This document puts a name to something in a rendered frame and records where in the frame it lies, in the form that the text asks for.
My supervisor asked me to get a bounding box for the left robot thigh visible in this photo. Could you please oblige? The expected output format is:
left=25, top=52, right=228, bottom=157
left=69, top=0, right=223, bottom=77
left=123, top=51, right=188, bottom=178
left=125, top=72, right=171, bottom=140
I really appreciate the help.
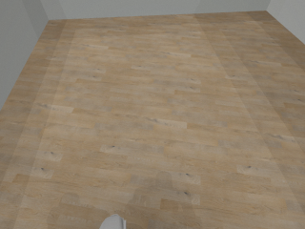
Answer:
left=99, top=216, right=127, bottom=229

